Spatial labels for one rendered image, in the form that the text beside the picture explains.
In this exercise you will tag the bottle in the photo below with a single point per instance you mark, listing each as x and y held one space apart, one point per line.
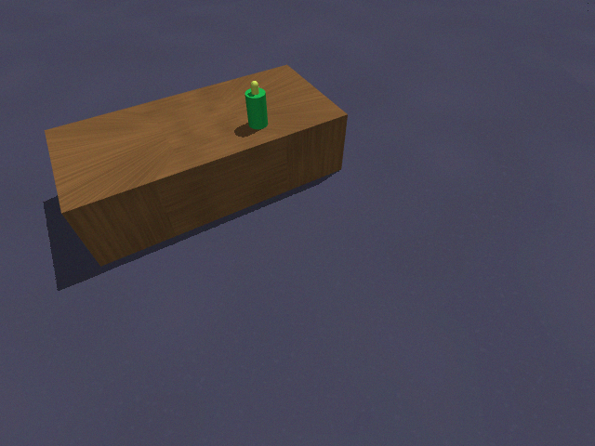
256 106

